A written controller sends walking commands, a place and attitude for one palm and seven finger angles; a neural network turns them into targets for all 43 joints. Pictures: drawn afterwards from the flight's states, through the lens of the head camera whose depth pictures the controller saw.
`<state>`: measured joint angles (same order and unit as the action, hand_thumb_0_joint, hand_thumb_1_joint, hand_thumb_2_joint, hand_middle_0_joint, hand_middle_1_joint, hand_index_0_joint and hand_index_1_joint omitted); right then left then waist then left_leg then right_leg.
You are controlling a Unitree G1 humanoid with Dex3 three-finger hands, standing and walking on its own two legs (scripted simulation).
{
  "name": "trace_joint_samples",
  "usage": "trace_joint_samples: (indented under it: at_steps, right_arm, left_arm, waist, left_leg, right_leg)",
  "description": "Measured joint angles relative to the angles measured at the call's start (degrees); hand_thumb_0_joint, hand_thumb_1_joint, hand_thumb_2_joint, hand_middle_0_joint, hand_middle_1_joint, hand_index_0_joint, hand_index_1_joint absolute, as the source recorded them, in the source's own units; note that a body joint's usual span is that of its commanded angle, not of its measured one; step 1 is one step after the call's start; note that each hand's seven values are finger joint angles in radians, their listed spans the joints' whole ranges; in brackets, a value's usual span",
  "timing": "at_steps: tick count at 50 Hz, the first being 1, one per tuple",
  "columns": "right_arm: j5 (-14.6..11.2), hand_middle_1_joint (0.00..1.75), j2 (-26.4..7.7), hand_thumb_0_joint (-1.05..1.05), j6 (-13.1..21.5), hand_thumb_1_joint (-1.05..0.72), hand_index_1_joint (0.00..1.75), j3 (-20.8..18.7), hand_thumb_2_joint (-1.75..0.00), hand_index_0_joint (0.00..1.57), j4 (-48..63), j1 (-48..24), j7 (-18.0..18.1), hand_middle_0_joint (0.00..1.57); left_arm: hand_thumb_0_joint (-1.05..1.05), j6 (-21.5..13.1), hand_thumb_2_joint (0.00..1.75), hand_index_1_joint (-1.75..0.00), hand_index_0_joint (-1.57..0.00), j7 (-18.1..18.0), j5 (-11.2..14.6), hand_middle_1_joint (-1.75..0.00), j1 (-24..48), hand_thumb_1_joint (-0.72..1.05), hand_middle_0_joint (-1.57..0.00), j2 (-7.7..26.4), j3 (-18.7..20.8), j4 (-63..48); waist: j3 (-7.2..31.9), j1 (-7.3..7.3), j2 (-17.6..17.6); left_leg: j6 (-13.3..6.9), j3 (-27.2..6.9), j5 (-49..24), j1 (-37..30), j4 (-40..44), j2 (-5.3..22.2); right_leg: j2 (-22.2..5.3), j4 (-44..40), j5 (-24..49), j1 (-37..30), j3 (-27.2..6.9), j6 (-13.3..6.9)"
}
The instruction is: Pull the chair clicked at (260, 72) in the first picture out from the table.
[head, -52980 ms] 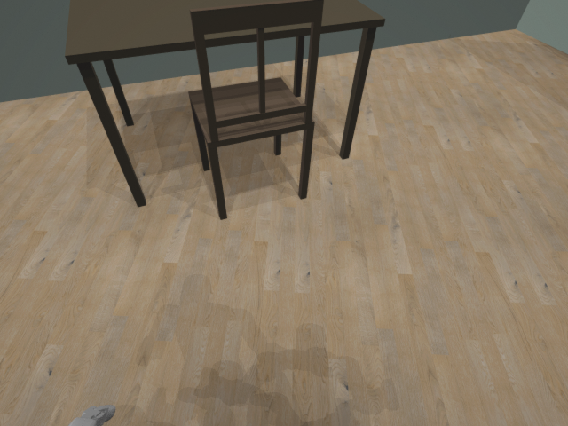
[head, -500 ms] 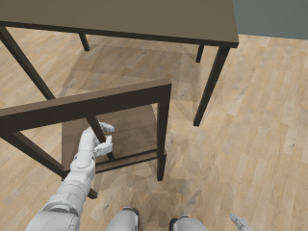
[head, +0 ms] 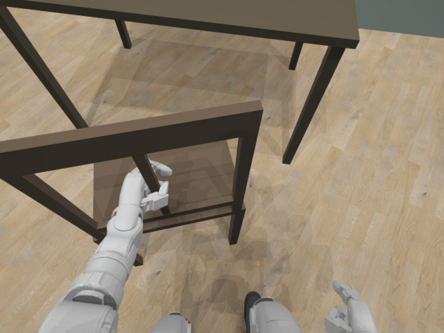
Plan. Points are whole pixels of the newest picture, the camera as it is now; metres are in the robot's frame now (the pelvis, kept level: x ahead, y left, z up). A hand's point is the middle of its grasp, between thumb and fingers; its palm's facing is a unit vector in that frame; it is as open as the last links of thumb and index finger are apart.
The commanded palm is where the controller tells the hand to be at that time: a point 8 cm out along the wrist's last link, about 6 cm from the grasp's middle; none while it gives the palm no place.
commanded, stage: step backward, pulling the chair out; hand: left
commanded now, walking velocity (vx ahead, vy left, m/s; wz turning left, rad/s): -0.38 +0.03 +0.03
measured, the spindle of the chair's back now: (155, 187) +0.40 +0.14 -0.08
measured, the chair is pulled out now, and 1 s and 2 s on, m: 0.34 0.51 0.64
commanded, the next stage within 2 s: stop walking, hand still on the chair in 1.10 s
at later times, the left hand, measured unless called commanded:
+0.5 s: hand (158, 227) +0.30 +0.12 -0.06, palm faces +0.04 -0.98 -0.19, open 5.2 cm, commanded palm +0.28 +0.17 -0.05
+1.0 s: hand (152, 289) +0.19 +0.12 -0.05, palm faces +0.02 -0.98 -0.18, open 5.2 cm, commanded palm +0.18 +0.17 -0.05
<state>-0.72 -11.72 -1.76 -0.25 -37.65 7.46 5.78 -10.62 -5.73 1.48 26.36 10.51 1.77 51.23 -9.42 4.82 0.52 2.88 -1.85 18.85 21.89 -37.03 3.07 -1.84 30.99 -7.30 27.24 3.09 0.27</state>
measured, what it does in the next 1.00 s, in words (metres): walks backwards: right foot, then left foot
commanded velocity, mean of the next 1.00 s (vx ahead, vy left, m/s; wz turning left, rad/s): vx -0.36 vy -0.02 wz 0.02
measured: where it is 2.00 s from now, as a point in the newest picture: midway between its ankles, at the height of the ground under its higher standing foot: outside the picture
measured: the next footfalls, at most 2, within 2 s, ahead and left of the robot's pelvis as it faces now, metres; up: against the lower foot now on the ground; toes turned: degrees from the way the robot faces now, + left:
right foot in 0.28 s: +0.01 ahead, -0.12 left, +0.00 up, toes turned -2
left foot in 0.62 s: -0.07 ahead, +0.14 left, +0.00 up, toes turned +1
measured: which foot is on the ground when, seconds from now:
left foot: down 0.00-0.38, up 0.40-0.60, down 0.62-0.94, up 0.96-1.00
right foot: down 0.00-0.12, up 0.14-0.26, down 0.28-0.70, up 0.72-0.84, down 0.86-1.00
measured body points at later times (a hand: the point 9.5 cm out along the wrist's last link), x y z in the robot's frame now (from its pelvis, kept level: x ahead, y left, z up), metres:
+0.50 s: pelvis -0.07 -0.01 +0.01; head +0.03 -0.03 +0.45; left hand +0.30 +0.17 -0.04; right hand +0.02 -0.28 -0.13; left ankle -0.06 +0.13 -0.69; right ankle -0.03 -0.12 -0.72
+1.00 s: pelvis -0.16 -0.01 +0.01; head -0.07 -0.03 +0.45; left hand +0.19 +0.17 -0.04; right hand -0.05 -0.24 -0.14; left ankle -0.14 +0.14 -0.71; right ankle -0.13 -0.13 -0.72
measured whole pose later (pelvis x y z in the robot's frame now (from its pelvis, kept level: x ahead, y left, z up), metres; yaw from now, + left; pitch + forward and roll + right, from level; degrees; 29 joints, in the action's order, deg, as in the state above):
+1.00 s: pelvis -0.16 -0.01 +0.01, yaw -1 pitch +1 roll -1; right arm -1.0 -10.5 -1.0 0.3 -42.5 9.0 4.9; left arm -12.9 -4.5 2.8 27.2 9.0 3.5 58.5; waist -10.4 2.1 3.2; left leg 2.7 -1.5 21.5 23.9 -43.0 4.0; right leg 1.0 29.7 -12.2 18.6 1.8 -0.8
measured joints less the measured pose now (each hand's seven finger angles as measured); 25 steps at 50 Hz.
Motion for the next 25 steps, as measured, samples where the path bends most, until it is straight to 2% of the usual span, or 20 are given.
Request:
trace_joint_samples:
  at_steps: [3,6,7,11,15,16,18,20,23,25]
  right_arm:
    - [-0.19,0.30,-1.05,0.01,-0.52,-0.90,0.30,-0.09,-0.90,0.21,-0.73,0.01,0.55,0.20]
    - [0.00,0.30,-1.67,0.01,-1.02,-0.90,0.30,0.04,-0.90,0.21,-1.57,1.10,1.19,0.20]
    - [0.12,0.30,-1.65,0.01,-1.16,-0.90,0.30,0.01,-0.90,0.21,-1.58,1.80,1.31,0.20]
    - [0.86,0.30,-0.84,0.01,-0.89,-0.90,0.30,-0.49,-0.90,0.21,-2.39,5.02,0.86,0.20]
    - [1.27,0.30,0.61,0.01,0.62,-0.90,0.30,-0.43,-0.90,0.21,-4.89,5.90,-0.60,0.20]
    - [1.34,0.30,0.60,0.01,0.90,-0.90,0.30,-0.36,-0.90,0.21,-5.56,5.06,-0.93,0.20]
    - [1.23,0.30,0.47,0.01,1.22,-0.90,0.30,-0.34,-0.90,0.21,-6.24,3.54,-1.30,0.20]
    - [0.53,0.30,0.49,0.01,1.30,-0.90,0.30,-0.48,-0.90,0.21,-6.31,2.71,-1.09,0.20]
    - [-0.24,0.30,-0.70,0.01,1.44,-0.90,0.30,-0.93,-0.90,0.21,-6.18,2.13,-0.31,0.21]
    - [-0.11,0.30,-2.26,0.01,1.65,-0.90,0.30,-1.18,-0.90,0.21,-6.08,1.98,0.16,0.21]
  left_arm:
    - [0.02,0.16,0.78,-1.45,-0.50,-0.06,-0.31,-1.23,-0.52,0.70,-0.29,-0.56,-0.02,-0.37]
    - [0.02,0.28,0.77,-1.45,-0.50,-0.19,-0.52,-1.23,-1.89,0.71,-0.28,-0.76,-0.94,-1.02]
    - [0.02,0.30,0.77,-1.45,-0.50,-0.09,-0.59,-1.23,-2.53,0.71,-0.27,-0.67,-1.32,-1.28]
    - [0.02,0.11,0.77,-1.45,-0.50,0.56,-0.29,-1.23,-4.13,0.72,-0.27,-0.83,-2.41,-0.98]
    - [0.03,-1.54,0.79,-1.45,-0.50,0.74,-0.05,-1.22,-2.95,0.70,-0.29,-0.34,-1.99,1.80]
    - [0.03,-2.03,0.80,-1.45,-0.50,0.58,0.25,-1.22,-2.04,0.70,-0.30,-0.26,-1.24,2.99]
    - [0.03,-2.80,0.80,-1.45,-0.50,0.39,1.16,-1.20,-0.05,0.70,-0.31,-0.22,0.72,5.53]
    - [0.04,-3.31,0.80,-1.45,-0.50,0.34,1.61,-1.18,1.33,0.69,-0.31,0.21,2.39,7.43]
    - [0.04,-3.26,0.80,-1.45,-0.50,0.34,1.61,-1.16,2.27,0.70,-0.31,0.39,3.85,8.72]
    - [0.04,-2.62,0.79,-1.45,-0.50,0.20,1.38,-1.16,2.38,0.70,-0.31,-0.06,4.03,8.22]
  waist:
    - [0.20,0.49,0.40]
    - [0.72,0.09,-1.08]
    - [1.02,-0.23,-1.60]
    - [2.63,-1.38,-1.09]
    - [3.05,-3.60,-0.75]
    - [2.21,-3.75,0.29]
    - [0.21,-3.03,2.32]
    - [-0.81,-2.08,2.40]
    - [-0.54,-0.96,1.44]
    - [-0.15,-0.30,1.09]
  left_leg:
    - [-0.61,-0.27,2.04,1.11,-1.67,-0.70]
    - [-1.49,1.16,-2.73,-0.14,0.98,-1.79]
    - [-1.72,1.64,-2.66,-0.52,1.57,-2.02]
    - [-1.73,0.95,-2.65,-0.15,2.34,-1.36]
    - [-0.54,0.77,-3.23,0.89,2.06,-0.13]
    - [-0.17,0.52,-3.43,1.04,1.88,0.87]
    - [0.20,-0.41,-4.85,1.25,2.03,2.37]
    - [-0.06,-0.14,-6.13,2.28,0.64,2.38]
    - [-0.59,-1.09,3.41,4.54,-7.54,-0.62]
    - [-0.59,-1.37,6.27,4.44,-9.61,-2.18]
  right_leg:
    - [-0.37,-0.27,0.76,0.29,-0.17,0.48]
    - [-1.35,-0.90,1.72,0.13,-1.64,1.39]
    - [-1.47,-0.32,1.08,0.39,-2.15,1.39]
    - [0.45,8.37,-10.28,-0.89,-2.22,0.07]
    - [1.98,2.98,-11.13,-7.49,-2.35,-0.44]
    - [2.99,1.86,-10.98,-7.85,-2.16,-0.67]
    - [4.55,-0.23,-6.92,-8.51,-1.21,-1.33]
    - [4.63,-1.53,-5.55,-8.63,-0.95,-1.90]
    - [3.43,-1.21,-4.94,-6.74,-1.36,-2.10]
    - [2.44,-1.17,-4.29,-5.51,-1.45,-1.93]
